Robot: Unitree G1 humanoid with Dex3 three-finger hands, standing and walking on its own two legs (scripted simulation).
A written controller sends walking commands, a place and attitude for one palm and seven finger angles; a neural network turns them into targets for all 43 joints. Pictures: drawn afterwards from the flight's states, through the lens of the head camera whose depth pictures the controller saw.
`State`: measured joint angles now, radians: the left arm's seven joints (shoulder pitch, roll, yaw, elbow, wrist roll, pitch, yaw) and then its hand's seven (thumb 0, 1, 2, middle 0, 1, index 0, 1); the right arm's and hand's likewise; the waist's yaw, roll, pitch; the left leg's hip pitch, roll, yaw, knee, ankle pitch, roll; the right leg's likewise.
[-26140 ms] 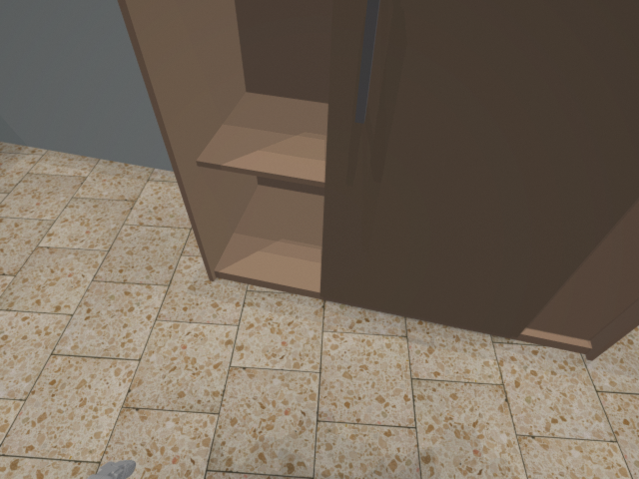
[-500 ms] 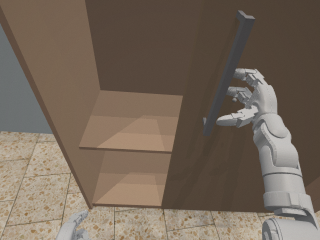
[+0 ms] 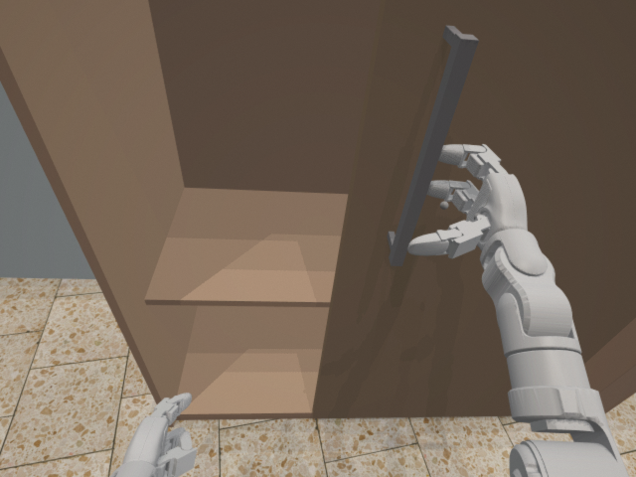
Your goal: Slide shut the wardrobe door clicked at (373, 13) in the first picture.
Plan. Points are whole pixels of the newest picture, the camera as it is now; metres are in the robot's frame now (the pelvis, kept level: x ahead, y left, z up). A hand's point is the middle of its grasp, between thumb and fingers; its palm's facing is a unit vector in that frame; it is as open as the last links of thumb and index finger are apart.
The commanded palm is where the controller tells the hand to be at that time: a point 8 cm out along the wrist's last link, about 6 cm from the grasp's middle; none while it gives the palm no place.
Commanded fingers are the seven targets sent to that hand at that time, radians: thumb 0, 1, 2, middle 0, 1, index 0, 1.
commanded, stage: slide the fingers in behind the handle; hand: right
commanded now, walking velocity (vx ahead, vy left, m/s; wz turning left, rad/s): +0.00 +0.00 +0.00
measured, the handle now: (419, 165) +0.46 -0.10 +0.20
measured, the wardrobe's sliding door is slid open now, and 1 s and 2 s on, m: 0.42 0.42 0.42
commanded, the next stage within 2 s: move the hooked fingers beside the handle in 0.12 s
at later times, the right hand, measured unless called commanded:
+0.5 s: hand (443, 206) +0.38 -0.11 +0.20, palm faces -0.03 +1.00 -0.02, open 14.0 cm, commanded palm +0.36 -0.16 +0.20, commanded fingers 0.00 0.50 -0.30 0.30 1.20 0.30 1.20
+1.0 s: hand (459, 203) +0.39 -0.14 +0.20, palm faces -0.03 +1.00 -0.01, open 14.0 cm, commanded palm +0.37 -0.19 +0.20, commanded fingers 0.00 0.50 -0.30 0.30 1.20 0.30 1.20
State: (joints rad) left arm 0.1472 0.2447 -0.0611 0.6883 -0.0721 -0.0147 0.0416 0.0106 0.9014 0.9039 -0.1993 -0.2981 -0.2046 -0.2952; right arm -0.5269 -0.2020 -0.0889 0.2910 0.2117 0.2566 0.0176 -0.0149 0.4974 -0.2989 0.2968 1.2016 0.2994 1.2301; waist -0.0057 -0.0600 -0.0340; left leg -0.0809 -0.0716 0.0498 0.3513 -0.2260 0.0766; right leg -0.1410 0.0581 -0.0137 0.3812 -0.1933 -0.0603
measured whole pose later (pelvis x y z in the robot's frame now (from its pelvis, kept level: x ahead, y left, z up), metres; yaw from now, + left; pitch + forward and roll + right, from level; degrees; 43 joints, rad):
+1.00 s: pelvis +0.01 +0.00 +0.00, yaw +1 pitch -2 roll +0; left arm 0.18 0.26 -0.06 0.68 -0.08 0.00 0.05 0.01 0.90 0.90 -0.20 -0.30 -0.20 -0.30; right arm -0.50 -0.26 -0.16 0.31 0.23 0.25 0.08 -0.01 0.50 -0.30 0.30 1.20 0.29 1.20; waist 0.01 -0.05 -0.04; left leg -0.08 -0.08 0.03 0.34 -0.23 0.08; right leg -0.13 0.05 -0.03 0.37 -0.20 -0.06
